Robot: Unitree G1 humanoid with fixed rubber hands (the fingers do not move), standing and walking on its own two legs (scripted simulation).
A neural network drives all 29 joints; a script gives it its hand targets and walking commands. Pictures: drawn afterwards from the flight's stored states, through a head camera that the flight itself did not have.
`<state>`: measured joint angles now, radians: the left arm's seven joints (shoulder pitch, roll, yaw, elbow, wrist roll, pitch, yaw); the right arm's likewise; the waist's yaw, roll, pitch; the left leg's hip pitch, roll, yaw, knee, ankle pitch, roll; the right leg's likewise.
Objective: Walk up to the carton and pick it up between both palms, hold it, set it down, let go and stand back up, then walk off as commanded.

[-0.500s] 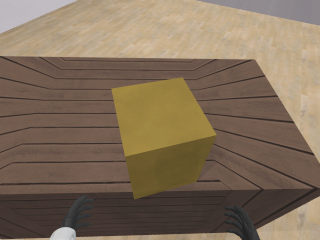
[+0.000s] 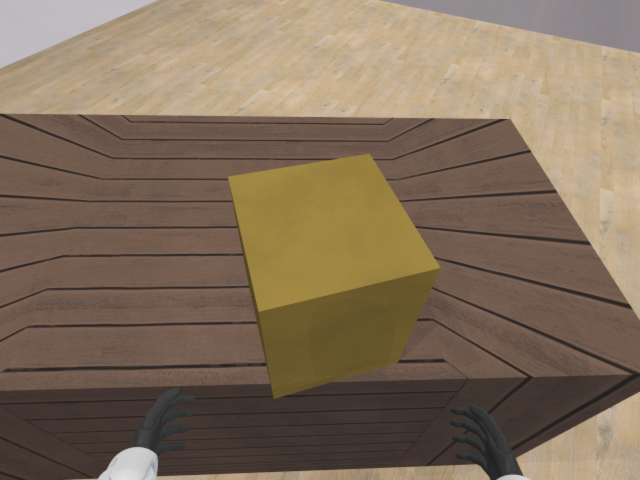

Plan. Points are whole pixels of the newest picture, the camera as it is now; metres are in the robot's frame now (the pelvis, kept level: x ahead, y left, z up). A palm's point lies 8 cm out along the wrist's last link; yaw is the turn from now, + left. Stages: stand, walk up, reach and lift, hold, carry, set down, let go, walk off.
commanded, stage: let go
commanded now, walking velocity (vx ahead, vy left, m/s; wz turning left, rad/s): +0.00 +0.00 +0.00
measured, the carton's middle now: (320, 278) +0.38 +0.02 +0.02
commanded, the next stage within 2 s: stand in 0.14 s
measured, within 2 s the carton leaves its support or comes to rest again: neither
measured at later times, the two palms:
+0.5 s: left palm out of the picture +0.09 +0.29 -0.10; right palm out of the picture +0.07 -0.33 -0.09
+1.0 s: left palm out of the picture +0.05 +0.30 -0.11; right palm out of the picture +0.05 -0.30 -0.11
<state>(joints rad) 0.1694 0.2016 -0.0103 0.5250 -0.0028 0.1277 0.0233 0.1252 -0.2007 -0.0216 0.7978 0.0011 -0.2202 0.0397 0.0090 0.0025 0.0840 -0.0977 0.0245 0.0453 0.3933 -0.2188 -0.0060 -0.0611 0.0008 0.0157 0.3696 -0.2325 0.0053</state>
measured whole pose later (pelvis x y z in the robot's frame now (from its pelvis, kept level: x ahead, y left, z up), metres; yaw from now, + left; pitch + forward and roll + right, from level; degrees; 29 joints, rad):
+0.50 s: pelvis +0.00 -0.01 +0.00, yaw +0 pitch -2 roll +0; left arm 0.22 0.36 0.04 0.87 0.04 -0.01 -0.01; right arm 0.23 -0.39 -0.07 0.93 -0.03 -0.02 0.01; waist 0.00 -0.01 0.01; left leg -0.16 0.04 0.03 0.44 -0.23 -0.01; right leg -0.13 0.01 0.01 0.42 -0.25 -0.01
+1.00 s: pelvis -0.02 +0.01 +0.00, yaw +0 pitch -3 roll +0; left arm 0.18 0.36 0.00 1.04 0.03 -0.02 -0.01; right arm 0.18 -0.37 -0.02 1.02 -0.02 -0.02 0.01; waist 0.00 0.00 0.02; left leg -0.14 0.02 0.04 0.38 -0.18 0.01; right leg -0.11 -0.01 0.02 0.36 -0.20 0.02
